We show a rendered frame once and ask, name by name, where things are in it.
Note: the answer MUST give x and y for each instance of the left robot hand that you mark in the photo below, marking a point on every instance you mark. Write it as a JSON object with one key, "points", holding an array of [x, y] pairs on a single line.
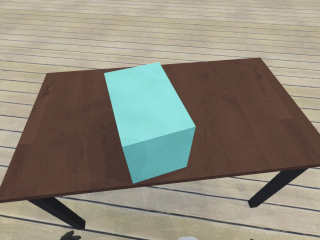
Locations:
{"points": [[69, 236]]}

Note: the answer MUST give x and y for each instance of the carton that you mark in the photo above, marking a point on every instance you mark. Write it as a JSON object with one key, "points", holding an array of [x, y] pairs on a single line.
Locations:
{"points": [[155, 129]]}

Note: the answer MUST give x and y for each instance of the table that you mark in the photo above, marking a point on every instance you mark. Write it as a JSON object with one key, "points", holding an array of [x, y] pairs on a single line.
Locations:
{"points": [[245, 123]]}

